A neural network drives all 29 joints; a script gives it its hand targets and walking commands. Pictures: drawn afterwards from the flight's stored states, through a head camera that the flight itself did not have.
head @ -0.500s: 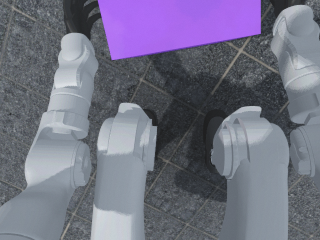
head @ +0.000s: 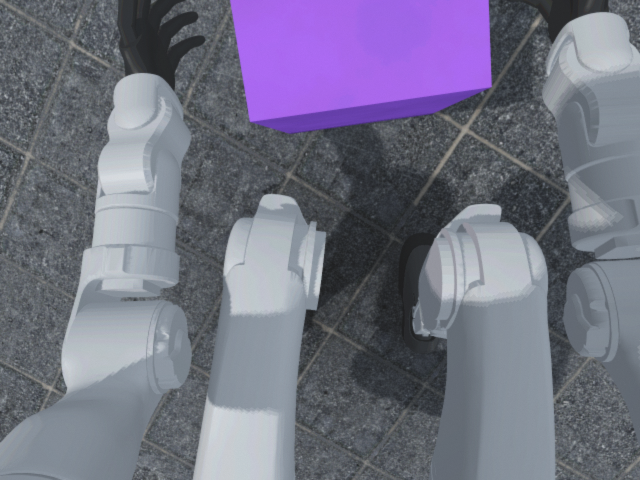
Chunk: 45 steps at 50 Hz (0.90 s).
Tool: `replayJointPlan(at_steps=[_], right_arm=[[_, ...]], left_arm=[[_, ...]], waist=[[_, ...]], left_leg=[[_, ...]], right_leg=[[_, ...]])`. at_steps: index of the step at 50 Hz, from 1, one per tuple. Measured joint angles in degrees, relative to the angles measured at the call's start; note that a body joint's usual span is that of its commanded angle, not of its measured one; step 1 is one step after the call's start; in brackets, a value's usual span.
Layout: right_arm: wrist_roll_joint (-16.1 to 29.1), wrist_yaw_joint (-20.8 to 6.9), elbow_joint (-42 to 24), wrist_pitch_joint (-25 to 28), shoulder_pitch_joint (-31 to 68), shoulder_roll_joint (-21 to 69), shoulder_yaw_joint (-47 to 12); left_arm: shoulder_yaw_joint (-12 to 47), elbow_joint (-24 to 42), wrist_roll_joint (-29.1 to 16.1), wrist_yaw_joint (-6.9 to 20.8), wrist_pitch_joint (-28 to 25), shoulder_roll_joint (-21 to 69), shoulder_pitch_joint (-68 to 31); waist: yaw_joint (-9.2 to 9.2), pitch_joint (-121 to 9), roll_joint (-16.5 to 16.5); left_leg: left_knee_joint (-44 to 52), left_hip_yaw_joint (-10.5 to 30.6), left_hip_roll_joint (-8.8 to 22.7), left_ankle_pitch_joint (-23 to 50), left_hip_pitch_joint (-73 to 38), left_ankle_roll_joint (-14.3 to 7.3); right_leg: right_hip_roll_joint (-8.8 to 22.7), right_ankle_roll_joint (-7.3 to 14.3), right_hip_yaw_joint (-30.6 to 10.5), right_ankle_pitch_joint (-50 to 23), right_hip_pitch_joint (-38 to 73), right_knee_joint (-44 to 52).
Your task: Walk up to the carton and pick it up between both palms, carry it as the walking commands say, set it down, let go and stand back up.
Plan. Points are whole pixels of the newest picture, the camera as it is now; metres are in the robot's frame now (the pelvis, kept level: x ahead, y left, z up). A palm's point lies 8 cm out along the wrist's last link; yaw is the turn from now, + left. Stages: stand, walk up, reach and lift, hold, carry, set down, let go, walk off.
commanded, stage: set down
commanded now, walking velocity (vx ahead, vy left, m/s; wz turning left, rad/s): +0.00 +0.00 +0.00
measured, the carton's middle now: (355, 45) +0.52 +0.02 -0.26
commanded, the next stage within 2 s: let go in 1.04 s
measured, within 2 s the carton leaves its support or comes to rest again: neither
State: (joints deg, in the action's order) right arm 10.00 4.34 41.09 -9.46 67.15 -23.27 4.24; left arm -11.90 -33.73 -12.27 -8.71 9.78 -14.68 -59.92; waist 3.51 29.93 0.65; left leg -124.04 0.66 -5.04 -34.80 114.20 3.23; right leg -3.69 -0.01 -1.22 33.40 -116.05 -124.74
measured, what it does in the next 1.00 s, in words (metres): rises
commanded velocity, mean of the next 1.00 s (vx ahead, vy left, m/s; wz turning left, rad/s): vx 0.00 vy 0.00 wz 0.00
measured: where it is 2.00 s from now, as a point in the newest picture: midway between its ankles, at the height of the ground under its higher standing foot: (351, 310)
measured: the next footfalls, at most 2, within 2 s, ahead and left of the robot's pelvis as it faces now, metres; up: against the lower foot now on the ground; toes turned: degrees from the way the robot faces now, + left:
none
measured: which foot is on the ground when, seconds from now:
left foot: down 0.00-1.00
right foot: down 0.00-1.00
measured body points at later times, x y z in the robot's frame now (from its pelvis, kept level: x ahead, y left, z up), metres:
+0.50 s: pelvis +0.00 +0.00 +0.12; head +0.34 +0.00 +0.40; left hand +0.48 +0.23 +0.00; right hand +0.53 -0.19 +0.00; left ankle +0.12 +0.12 -0.36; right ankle +0.13 -0.11 -0.36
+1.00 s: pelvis +0.01 -0.01 +0.24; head +0.33 -0.01 +0.55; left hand +0.48 +0.23 +0.13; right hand +0.53 -0.20 +0.13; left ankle +0.12 +0.12 -0.36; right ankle +0.13 -0.11 -0.36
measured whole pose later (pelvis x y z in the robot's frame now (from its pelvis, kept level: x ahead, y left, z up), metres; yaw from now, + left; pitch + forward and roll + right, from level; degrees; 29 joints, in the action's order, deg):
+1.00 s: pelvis +0.01 -0.01 +0.24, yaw -1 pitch +22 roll +2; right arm 6.9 0.7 32.8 -19.4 60.3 -23.6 8.1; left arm -14.5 -25.2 -9.5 -5.3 19.0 -15.5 -52.7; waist 3.8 27.0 1.0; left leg -72.1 2.1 -3.1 -21.7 72.2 2.2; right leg -3.4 0.4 -3.3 21.0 -74.0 -73.5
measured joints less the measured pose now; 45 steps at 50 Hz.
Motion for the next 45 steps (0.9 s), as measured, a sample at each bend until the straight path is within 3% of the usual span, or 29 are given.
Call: replayJointPlan(at_steps=[16,29,45], right_arm=[[-2.5,-0.8,-10.7,-7.5,-2.8,-1.1,2.7],[-1.5,-1.8,-12.9,-11.4,-3.0,-1.7,2.8],[-2.1,-3.0,-12.6,-11.5,-5.8,-1.3,4.2]], left_arm=[[-1.6,10.7,-0.1,1.2,6.8,-1.3,2.6],[-2.7,14.0,0.3,1.5,10.8,-1.8,4.8],[-2.0,13.2,0.9,2.6,11.1,-1.7,6.0]], waist=[[-0.39,0.0,-0.5],[0.29,0.0,0.2],[0.26,-0.1,0.0]], left_leg=[[15.2,0.1,0.6,2.5,-12.3,-0.9],[27.8,0.6,1.1,5.7,-23.5,-1.0],[46.3,1.7,1.5,11.4,-38.9,-1.0]], right_leg=[[-0.1,-0.2,-1.0,-2.2,12.5,15.1],[0.0,0.1,-1.4,-5.3,23.5,27.5],[0.4,0.4,-1.5,-10.6,39.2,45.9]])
